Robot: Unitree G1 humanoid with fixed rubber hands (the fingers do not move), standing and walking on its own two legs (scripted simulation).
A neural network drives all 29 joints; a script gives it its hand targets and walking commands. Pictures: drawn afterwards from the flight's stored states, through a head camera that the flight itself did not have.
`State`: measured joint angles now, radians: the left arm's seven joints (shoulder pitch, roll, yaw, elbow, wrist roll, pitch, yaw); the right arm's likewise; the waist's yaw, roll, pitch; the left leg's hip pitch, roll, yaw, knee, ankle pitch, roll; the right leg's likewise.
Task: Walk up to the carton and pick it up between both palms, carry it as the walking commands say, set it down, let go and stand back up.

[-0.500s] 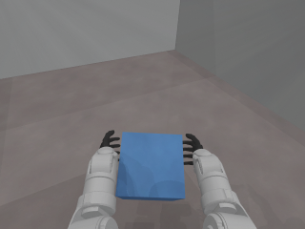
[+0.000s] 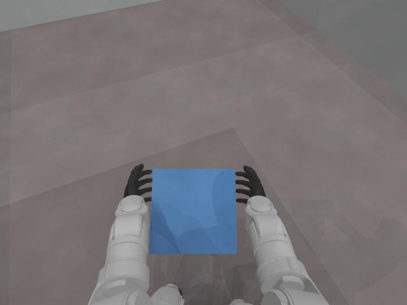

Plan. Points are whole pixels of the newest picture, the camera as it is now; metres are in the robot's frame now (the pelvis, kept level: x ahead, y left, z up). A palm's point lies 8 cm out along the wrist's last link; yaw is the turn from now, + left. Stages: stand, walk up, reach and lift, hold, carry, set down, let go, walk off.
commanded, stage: set down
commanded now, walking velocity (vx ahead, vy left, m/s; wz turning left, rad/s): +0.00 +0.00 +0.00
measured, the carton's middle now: (194, 208) +0.34 +0.07 -0.13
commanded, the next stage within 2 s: none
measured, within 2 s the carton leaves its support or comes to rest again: neither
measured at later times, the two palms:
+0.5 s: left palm (141, 208) +0.32 +0.20 -0.12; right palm (243, 206) +0.36 -0.05 -0.13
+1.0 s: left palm (152, 214) +0.34 +0.20 -0.21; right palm (240, 208) +0.39 -0.05 -0.22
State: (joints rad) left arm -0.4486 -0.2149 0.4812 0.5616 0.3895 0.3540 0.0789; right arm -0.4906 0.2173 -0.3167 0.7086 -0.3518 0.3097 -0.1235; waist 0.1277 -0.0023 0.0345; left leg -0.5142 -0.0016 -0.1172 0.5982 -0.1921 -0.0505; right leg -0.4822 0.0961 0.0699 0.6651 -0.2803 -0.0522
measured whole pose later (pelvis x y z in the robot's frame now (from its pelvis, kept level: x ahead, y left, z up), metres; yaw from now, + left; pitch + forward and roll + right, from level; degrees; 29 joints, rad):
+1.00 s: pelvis -0.03 +0.03 -0.14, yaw -1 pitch +35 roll +0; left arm -0.60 -0.25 0.47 0.57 0.24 0.16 0.24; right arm -0.78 0.07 -0.27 0.89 -0.20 0.13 -0.18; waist 0.09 -0.05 -0.20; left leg -1.55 -0.06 -0.08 1.33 -0.39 -0.04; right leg -1.51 0.10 0.07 1.38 -0.49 0.01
